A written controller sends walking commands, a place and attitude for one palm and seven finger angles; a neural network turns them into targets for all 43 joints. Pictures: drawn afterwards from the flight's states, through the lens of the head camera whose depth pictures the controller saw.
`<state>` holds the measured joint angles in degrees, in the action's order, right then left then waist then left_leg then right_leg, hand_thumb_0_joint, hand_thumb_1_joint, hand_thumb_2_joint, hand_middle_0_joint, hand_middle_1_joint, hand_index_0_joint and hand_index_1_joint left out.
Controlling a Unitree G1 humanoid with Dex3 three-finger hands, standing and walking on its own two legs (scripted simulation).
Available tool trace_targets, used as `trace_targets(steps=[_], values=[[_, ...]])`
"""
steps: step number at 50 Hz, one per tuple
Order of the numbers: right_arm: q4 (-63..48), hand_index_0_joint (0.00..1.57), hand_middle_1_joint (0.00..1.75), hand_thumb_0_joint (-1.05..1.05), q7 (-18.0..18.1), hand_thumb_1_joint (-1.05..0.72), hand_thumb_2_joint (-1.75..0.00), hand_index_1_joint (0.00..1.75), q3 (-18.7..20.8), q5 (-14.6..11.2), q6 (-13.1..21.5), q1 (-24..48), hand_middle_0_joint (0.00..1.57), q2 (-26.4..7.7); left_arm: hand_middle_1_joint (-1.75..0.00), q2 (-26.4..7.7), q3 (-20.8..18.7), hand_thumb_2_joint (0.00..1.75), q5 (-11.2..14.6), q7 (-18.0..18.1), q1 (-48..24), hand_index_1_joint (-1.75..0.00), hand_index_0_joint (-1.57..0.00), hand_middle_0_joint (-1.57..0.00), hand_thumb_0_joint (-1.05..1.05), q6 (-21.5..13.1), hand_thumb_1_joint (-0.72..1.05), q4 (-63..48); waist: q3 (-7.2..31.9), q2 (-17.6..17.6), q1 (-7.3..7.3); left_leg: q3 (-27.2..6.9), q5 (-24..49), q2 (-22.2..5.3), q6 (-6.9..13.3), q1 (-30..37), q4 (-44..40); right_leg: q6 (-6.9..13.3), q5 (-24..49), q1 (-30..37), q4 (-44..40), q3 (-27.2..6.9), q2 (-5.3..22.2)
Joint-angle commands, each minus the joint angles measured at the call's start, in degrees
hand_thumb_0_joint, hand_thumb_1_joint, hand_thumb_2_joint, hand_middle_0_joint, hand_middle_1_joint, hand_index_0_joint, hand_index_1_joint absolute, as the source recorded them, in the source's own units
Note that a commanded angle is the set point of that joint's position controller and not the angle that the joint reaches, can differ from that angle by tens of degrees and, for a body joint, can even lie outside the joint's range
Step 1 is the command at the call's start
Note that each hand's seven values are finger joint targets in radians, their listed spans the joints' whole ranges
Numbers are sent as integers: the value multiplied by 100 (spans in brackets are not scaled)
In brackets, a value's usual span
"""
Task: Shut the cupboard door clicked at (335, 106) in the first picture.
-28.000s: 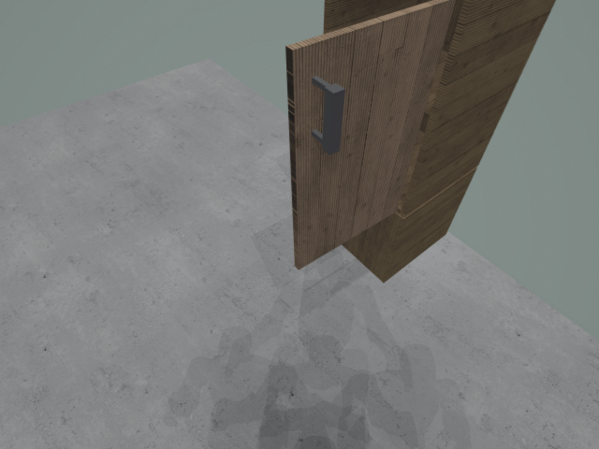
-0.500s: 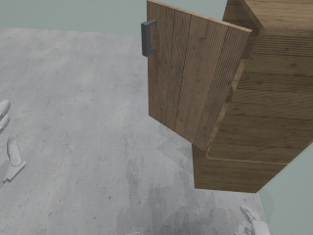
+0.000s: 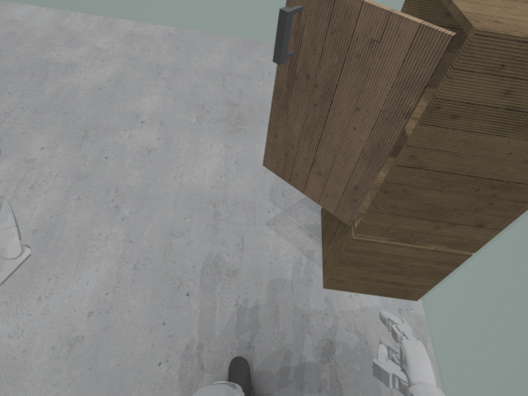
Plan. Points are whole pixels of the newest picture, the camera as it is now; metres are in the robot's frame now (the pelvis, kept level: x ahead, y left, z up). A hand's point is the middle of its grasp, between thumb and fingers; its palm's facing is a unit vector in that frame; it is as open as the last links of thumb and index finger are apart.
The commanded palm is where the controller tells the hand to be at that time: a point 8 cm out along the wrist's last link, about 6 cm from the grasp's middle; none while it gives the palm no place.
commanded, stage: stop stepping back and stand still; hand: left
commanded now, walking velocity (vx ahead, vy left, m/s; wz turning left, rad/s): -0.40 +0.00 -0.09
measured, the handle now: (288, 34) +0.85 +0.06 +0.15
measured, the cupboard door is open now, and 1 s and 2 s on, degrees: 54 54 54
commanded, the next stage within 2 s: let the arm hang, fingers relaxed in 1.80 s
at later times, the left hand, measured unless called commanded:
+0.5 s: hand out of the picture +0.04 +0.35 +0.21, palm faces +0.35 -0.83 -0.43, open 7.4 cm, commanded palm +0.01 +0.40 +0.19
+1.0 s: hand out of the picture -0.04 +0.43 +0.21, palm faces +0.49 -0.76 -0.43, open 7.4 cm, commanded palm -0.07 +0.44 +0.19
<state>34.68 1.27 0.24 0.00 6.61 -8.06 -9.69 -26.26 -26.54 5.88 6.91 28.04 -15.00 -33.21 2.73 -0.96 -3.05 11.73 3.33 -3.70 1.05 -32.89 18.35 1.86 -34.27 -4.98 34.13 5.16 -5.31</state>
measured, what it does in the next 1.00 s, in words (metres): walks backwards: right foot, then left foot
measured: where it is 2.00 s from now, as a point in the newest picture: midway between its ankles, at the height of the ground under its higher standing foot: outside the picture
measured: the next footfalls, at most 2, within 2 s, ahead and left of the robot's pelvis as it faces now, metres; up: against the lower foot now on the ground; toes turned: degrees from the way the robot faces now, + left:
right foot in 0.04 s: -0.13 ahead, -0.14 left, -0.01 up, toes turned -5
left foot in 0.14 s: +0.14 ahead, +0.04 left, +0.00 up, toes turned -2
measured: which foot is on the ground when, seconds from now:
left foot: down 0.00-0.02, up 0.04-0.12, down 0.14-0.30, up 0.32-0.48, down 0.50-0.78, up 0.80-1.00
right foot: up 0.00-0.02, down 0.04-0.14, up 0.16-0.34, down 0.36-0.48, up 0.50-0.80, down 0.82-1.00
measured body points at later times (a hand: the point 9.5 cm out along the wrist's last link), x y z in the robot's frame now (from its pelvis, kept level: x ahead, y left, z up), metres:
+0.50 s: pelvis -0.18 +0.13 -0.03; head -0.20 +0.18 +0.42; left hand +0.02 +0.40 +0.23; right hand -0.08 -0.16 -0.08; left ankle -0.14 +0.25 -0.73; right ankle -0.11 -0.03 -0.71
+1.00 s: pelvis -0.25 +0.16 +0.01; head -0.28 +0.17 +0.46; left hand -0.07 +0.47 +0.24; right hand -0.14 -0.11 -0.08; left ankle -0.20 +0.29 -0.67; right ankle -0.36 +0.07 -0.72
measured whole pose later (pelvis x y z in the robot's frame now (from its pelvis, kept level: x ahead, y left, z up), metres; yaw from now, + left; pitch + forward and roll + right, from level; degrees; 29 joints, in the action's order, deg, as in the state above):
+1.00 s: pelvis -0.25 +0.16 +0.01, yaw -8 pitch +1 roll +0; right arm 38.7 4.9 1.9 -0.6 2.0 -15.5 -13.1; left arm -25.6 -29.3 2.5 9.9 28.9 -13.5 -25.1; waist 5.6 0.9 -3.1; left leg 2.8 -19.3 -3.7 1.3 -31.1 55.5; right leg 1.9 -23.3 -5.9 28.3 2.6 0.4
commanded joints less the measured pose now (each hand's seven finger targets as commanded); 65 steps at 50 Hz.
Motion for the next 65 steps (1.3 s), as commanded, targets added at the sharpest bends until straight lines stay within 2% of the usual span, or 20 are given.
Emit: trace_targets(steps=[1, 5, 7, 9, 12, 14, 16, 18, 20, 23, 24, 26, 36, 39, 40, 44, 51, 55, 62, 65], values=[[-196, 20, 30, 0, 67, -90, -90, 30, 295, -63, 146, -37, 20, -630, -30, -1169, -530, 90, -84, 183, -747, -30, -20, -20, 0, -457, 90, -1215, 558, 1244, 324, -926, -2011, -82, -712, 3113, 2943, 685, 1764, -2655, -2899, -2107, 2212], [-488, 20, 30, 0, 175, -90, -90, 30, 331, -243, 179, 78, 20, -797, -30, -1078, -365, 90, -156, -32, -1407, -30, -20, -20, 0, -101, 90, -823, 696, 1463, 535, -1326, -1789, 119, -189, 2491, 2199, 376, 4275, -1424, -485, -936, 1694], [-647, 20, 30, 0, 278, -90, -90, 30, 334, -151, 155, 153, 20, -1156, -30, -883, -382, 90, -60, -30, -996, -30, -20, -20, 0, 253, 90, -652, 501, -2121, 491, -3014, 476, -948, 309, 2768, 41, -352, 899, -1942, 2108, -248, 50], [-632, 20, 30, 0, 149, -90, -90, 30, 157, -105, 312, 228, 20, -940, -30, -1064, -334, 90, -148, 54, -1658, -30, -20, -20, 0, 157, 90, -788, 64, -1519, 388, -3452, -3936, -1336, 262, 1185, -1224, -151, -5, -1111, 2694, -952, 89], [-966, 20, 30, 0, 13, -90, -90, 30, 372, 35, 159, 487, 20, -1076, -30, -973, -603, 90, -96, 47, -332, -30, -20, -20, 0, 375, 90, -996, 244, -1733, -48, -2232, -4780, -624, -2790, 360, -2538, -3, 236, -246, 2443, 327, -708], [-1082, 20, 30, 0, -91, -90, -90, 30, 596, 54, 40, 456, 20, -906, -30, -1034, -737, 90, -61, 32, 453, -30, -20, -20, 0, 403, 90, -1404, 325, -2542, -295, -103, -3795, 552, -2936, -992, -1156, 307, -197, 1634, 1183, 1048, -786], [-915, 20, 30, 0, -170, -90, -90, 30, 520, -414, -54, -112, 20, -703, -30, -1163, -644, 90, -211, 88, 1377, -30, -20, -20, 0, 189, 90, -1675, -186, 2759, -65, -1303, -3932, 790, -611, 620, 6981, 1399, 261, -2592, -1435, -2155, 2157], [-853, 20, 30, 0, -29, -90, -90, 30, 360, -253, -21, 149, 20, -520, -30, -2137, -1257, 90, -32, -177, -554, -30, -20, -20, 0, 128, 90, -2689, -101, 1351, 639, -2353, -2941, 307, 1852, -116, 8553, 1238, -273, -3925, -1942, -2125, 2645], [-1045, 20, 30, 0, -68, -90, -90, 30, 42, 212, -69, -31, 20, -439, -30, -2398, -1467, 90, -277, -67, -1549, -30, -20, -20, 0, -343, 90, -2134, 276, 432, 698, -1059, -2896, -220, -114, 1090, 5212, 239, -1742, -3818, -1849, -967, 2008], [-606, 20, 30, 0, 305, -90, -90, 30, 370, 15, 39, -186, 20, -1089, -30, -1226, -744, 90, -302, 263, -1424, -30, -20, -20, 0, 62, 90, -696, 60, -1064, 614, -1023, -4081, 236, 52, 2553, 1618, 380, -1739, -4078, 805, -489, 922], [-591, 20, 30, 0, 335, -90, -90, 30, 386, 21, 58, -274, 20, -1351, -30, -1267, -781, 90, -326, 331, -1711, -30, -20, -20, 0, 4, 90, -537, -305, -3308, 624, -3193, -5611, -789, 347, 2003, -69, 67, -681, -4272, 3346, 194, 113], [-749, 20, 30, 0, 209, -90, -90, 30, 405, 51, 144, -59, 20, -1245, -30, -1795, -1210, 90, -625, 293, -2032, -30, -20, -20, 0, -358, 90, -493, -998, -2145, 325, -5391, -5833, -2190, 1214, -64, -1178, -125, 900, -3981, 4984, -1104, 450], [-780, 20, 30, 0, 178, -90, -90, 30, 193, 197, -71, 90, 20, -764, -30, -977, -194, 90, -417, 263, -319, -30, -20, -20, 0, 194, 90, -1523, 348, -1975, 267, -1759, -4416, -616, 120, -107, -391, 80, 99, 416, 114, 791, -370], [-542, 20, 30, 0, 144, -90, -90, 30, 233, 29, -167, -68, 20, -598, -30, -1405, -709, 90, -451, 293, -261, -30, -20, -20, 0, 321, 90, -1624, 450, 193, 318, -720, -2955, 305, -24, -489, 3413, 766, 497, 435, -1641, -1389, 1358], [-547, 20, 30, 0, 210, -90, -90, 30, 287, 5, -213, 9, 20, -679, -30, -1681, -1026, 90, -436, 353, -358, -30, -20, -20, 0, 228, 90, -1607, 128, 551, 337, -1291, -3000, 344, 38, -1423, 4766, 1197, 140, 111, -2304, -3186, 2371], [-549, 20, 30, 0, 316, -90, -90, 30, 485, -72, -99, -49, 20, -909, -30, -999, -769, 90, -326, 357, -170, -30, -20, -20, 0, 11, 90, -171, -601, 735, 492, -1615, -2089, -62, -138, -2000, 5635, 1329, 783, -197, -2409, -3466, 2392], [-545, 20, 30, 0, 489, -90, -90, 30, 255, -49, 48, 88, 20, -822, -30, -388, 274, 90, -358, 393, -1353, -30, -20, -20, 0, 149, 90, 451, -337, 586, 398, -215, -1539, 392, 138, 2250, 1542, 456, 1932, -1372, -606, -378, 1234], [-851, 20, 30, 0, 408, -90, -90, 30, 343, -29, 105, 73, 20, -1030, -30, -978, -206, 90, -287, 382, -1068, -30, -20, -20, 0, -62, 90, -877, 24, -834, 414, -4389, -1756, -1953, 1218, 3040, -382, -166, 263, -2545, 2402, -619, 417], [-765, 20, 30, 0, 87, -90, -90, 30, 181, -12, 144, 193, 20, -736, -30, -1526, -1399, 90, -208, 413, 836, -30, -20, -20, 0, -155, 90, -2091, 342, -2023, 256, -1485, -2480, -914, 384, 872, 262, -248, 1475, 20, -178, -134, 486], [-752, 20, 30, 0, 49, -90, -90, 30, 264, -35, 25, -140, 20, -665, -30, -1238, -1361, 90, -264, 391, 987, -30, -20, -20, 0, -51, 90, -843, 283, 348, 397, -769, -2901, 11, -58, 468, 2249, 266, 1662, -122, -1646, -2017, 1441]])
